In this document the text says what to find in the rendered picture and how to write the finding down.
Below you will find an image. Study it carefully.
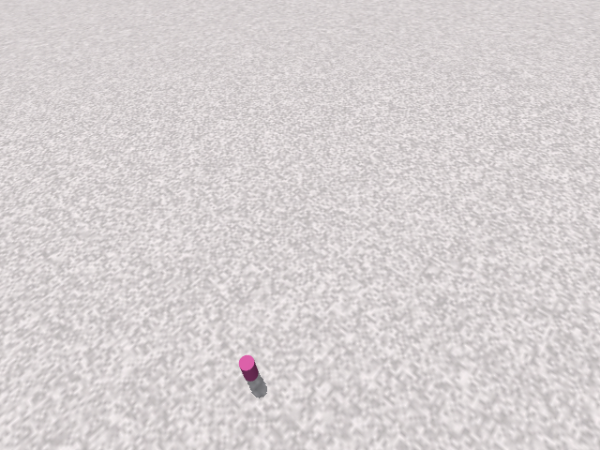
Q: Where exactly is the can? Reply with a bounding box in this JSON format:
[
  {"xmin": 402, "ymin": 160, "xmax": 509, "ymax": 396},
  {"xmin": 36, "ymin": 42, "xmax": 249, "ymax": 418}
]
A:
[{"xmin": 239, "ymin": 355, "xmax": 259, "ymax": 382}]

